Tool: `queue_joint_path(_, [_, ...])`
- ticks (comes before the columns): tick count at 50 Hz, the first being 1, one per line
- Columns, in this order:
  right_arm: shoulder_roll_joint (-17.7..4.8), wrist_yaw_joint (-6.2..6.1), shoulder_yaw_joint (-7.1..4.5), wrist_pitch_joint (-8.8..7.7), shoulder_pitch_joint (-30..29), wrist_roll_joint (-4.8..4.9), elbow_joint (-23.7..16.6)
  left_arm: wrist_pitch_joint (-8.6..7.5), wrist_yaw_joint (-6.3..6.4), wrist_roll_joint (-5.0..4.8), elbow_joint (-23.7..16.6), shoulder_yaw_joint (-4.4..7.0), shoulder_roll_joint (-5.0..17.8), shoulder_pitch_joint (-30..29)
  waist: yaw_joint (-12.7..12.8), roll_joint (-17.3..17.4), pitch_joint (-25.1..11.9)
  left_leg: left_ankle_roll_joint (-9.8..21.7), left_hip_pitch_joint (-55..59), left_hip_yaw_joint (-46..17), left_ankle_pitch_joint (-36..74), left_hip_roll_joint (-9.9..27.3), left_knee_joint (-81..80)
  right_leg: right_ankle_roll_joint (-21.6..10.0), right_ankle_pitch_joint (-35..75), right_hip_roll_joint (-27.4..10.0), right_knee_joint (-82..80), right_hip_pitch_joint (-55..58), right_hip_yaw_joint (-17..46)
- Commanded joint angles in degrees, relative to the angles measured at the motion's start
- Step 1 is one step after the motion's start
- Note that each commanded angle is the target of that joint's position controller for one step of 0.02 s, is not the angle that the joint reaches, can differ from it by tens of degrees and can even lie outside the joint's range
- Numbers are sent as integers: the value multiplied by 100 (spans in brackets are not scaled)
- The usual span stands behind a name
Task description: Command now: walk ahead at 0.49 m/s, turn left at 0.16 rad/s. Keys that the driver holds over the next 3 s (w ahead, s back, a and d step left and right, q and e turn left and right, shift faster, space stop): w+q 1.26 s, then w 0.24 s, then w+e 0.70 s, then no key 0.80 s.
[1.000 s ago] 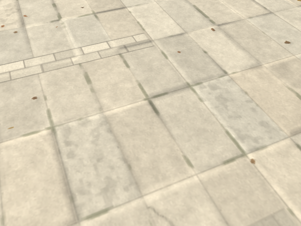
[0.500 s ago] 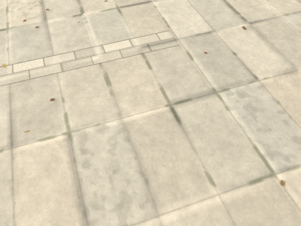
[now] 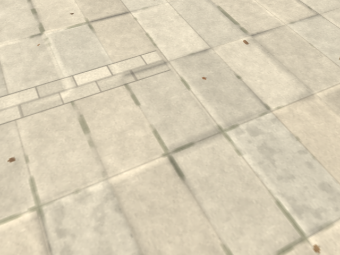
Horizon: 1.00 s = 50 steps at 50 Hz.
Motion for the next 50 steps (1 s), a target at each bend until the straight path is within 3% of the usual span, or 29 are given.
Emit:
queue_joint_path(1, [-862, -86, -155, -18, 348, -33, -86, -101, 22, -17, -550, 36, 325, -758, 42, 517, 405, 647, -70, -922, 3127, 1685, -43, -68, 26, 210, -435, 44, -72])
queue_joint_path(3, [-938, -127, -170, 17, 280, -67, -51, -165, 56, -38, -599, 60, 389, -732, 140, 538, 337, 615, 198, -1007, 3817, 1759, 328, -170, -386, 344, -661, 325, -62])
queue_joint_path(4, [-981, -136, -178, 18, 172, -81, -57, -202, 90, -43, -526, 89, 439, -450, 292, 610, 209, 535, 178, -991, 4461, 1726, 659, -244, -639, 484, -804, 822, -97])
queue_joint_path(5, [-1041, -129, -194, 23, 86, -84, -46, -241, 150, -44, -360, 147, 547, 86, 516, 672, -73, 459, 125, -979, 5060, 1651, 1276, -330, -870, 665, -935, 1547, -142])
queue_joint_path(6, [-1044, -110, -192, 31, -13, -56, -48, -311, 226, 1, -86, 226, 708, 1009, 926, 541, -567, 356, -286, -823, 4795, 1432, 2323, -473, -692, 655, -1279, 2785, -104])
queue_joint_path(7, [-859, -86, -138, 17, -49, 8, -220, -369, 329, 156, 65, 350, 1133, 1975, 1241, 157, -1308, 279, -1386, -671, 3066, 1143, 3861, -720, -1283, -446, -1332, 4304, 1003])
queue_joint_path(8, [-113, -76, -1, 58, 727, 263, -343, -341, 333, 247, 29, 481, 1667, 2177, 860, -1096, -2177, 35, -3428, -248, -1187, 183, 5985, -1470, -1533, -2253, -1715, 5918, 3697])
queue_joint_path(9, [-830, -128, -191, 117, 418, 82, -239, -253, 298, 36, -52, 416, 1227, 1851, 883, -239, -1958, 130, -3849, -800, -1337, 358, 6497, -1419, -1937, -2067, -2182, 5359, 4167])
queue_joint_path(10, [-858, -108, -247, 132, -94, 45, -369, -253, 292, -21, -78, 305, 861, 1307, 658, -9, -1011, 140, -3969, -863, -787, 629, 6404, -1201, -1912, -1820, -2351, 4495, 3081])
queue_joint_path(11, [-724, -74, -228, 134, -358, 31, -433, -292, 274, -31, -75, 249, 607, 1021, 551, 81, -550, 122, -3847, -832, -437, 830, 6144, -1025, -1428, -1564, -2596, 3801, 2356])
queue_joint_path(12, [-660, -33, -247, 193, -465, -37, -434, -336, 283, -37, -20, 220, 482, 973, 451, -49, -308, 98, -3687, -826, -302, 954, 5946, -846, -1112, -1322, -2745, 3370, 1790])
queue_joint_path(14, [-502, 68, -255, 363, -369, -132, -430, -422, 305, -82, 120, 186, 347, 1064, 233, -236, -182, 8, -3386, -752, -206, 1047, 5778, -685, -621, -1099, -2936, 2889, 1081])
queue_joint_path(17, [-397, 159, -257, 491, -783, -157, -609, -534, 311, -137, 264, 222, 448, 1299, 163, -183, -36, -71, -3818, -659, 213, 1144, 5602, -711, -89, -1049, -3130, 2889, 442])
queue_joint_path(22, [-379, 261, -198, 486, -1872, -138, -1009, -529, 303, -87, 424, 218, 495, 1579, 291, -146, 245, -179, -4165, -386, 1287, 1156, 4226, -644, 391, -826, -3174, 3011, -463])
queue_joint_path(25, [-375, 329, -144, 471, -2512, -148, -1247, -513, 337, -89, 501, 252, 681, 1795, 462, -155, 339, -78, -3920, -31, 1541, 1071, 3291, -604, 626, -937, -3153, 3279, -769])
queue_joint_path(28, [-471, 354, -161, 466, -2823, -184, -1410, -422, 389, -79, 621, 282, 798, 2058, 538, -136, 399, 124, -3869, 195, 1076, 941, 2832, -557, 1212, -1114, -2865, 3922, -971])
queue_joint_path(31, [-616, 303, -246, 468, -2444, -210, -1354, -290, 441, -53, 655, 337, 1028, 2031, 298, -324, 66, 451, -3121, 497, 160, 432, 2616, -455, 3507, -1164, -1712, 4342, -1247])
queue_joint_path(32, [-715, 274, -310, 441, -1931, -203, -1214, -222, 441, -47, 646, 363, 1120, 2007, 81, -326, -237, 590, -2569, 526, -69, 198, 2475, -439, 3889, -1149, -856, 4342, -1294])
queue_joint_path(33, [-868, 212, -411, 381, -1073, -233, -940, -165, 421, -64, 594, 368, 1159, 1941, -305, -116, -724, 762, -1438, 433, 98, 15, 2029, -314, 3376, -1055, 429, 3887, -1394])
queue_joint_path(34, [-1407, 117, -590, 349, -260, -290, -747, -161, 396, -51, 409, 306, 947, 1978, -583, 510, -1349, 1065, -6, -968, -614, 979, 1752, -119, 1378, -871, 2179, 2632, -1398])
queue_joint_path(35, [-1995, 75, -721, 398, -567, -147, -889, -225, 266, -151, -72, 237, 459, 1936, -156, 1951, -1734, 1960, 1484, -4345, -826, 2439, 842, 264, -3182, 532, 4297, 39, -840])
queue_joint_path(36, [-1901, 37, -696, 478, -453, -82, -940, -309, 239, -100, -232, 294, 910, 1178, -421, 812, -1540, 1849, 1375, -4403, -292, 2469, 433, 215, -2875, 371, 4426, -675, 260])
queue_joint_path(37, [-1655, -21, -628, 474, -713, -65, -873, -386, 215, -181, -311, 249, 775, 915, -253, 524, -869, 1712, 774, -3525, 350, 2376, 494, 149, -2279, 84, 4166, -798, 343])
queue_joint_path(38, [-1346, -31, -550, 430, -952, -37, -845, -430, 237, -182, -208, 231, 728, 1078, 55, 118, -422, 1454, -47, -2953, 1247, 2114, 459, 134, -1927, -130, 3515, -407, 357])
queue_joint_path(40, [-1069, -52, -451, 322, -1305, 24, -893, -247, 242, 32, -149, 227, 671, 1261, 422, 138, -314, 1193, -835, -2221, 2067, 1604, 374, 225, -1849, -270, 2913, 311, 428])
queue_joint_path(41, [-1035, -38, -427, 257, -1284, 47, -897, -139, 225, 77, -147, 228, 652, 1310, 478, 171, -364, 1191, -948, -2108, 2288, 1491, 336, 285, -1862, -253, 2766, 450, 415])
queue_joint_path(44, [-1234, -13, -461, 157, -968, 64, -817, 21, 175, 81, -310, 206, 574, 960, 449, 266, -209, 1152, -1157, -1931, 2305, 1271, 161, 443, -1490, -202, 2177, 226, 282])
queue_joint_path(50, [-1265, -23, -455, 177, -234, 47, -702, 19, 135, 30, -779, 166, 625, -365, -19, 517, 33, 877, -621, -2130, 2261, 1158, 179, 506, -305, -21, 739, -441, 305])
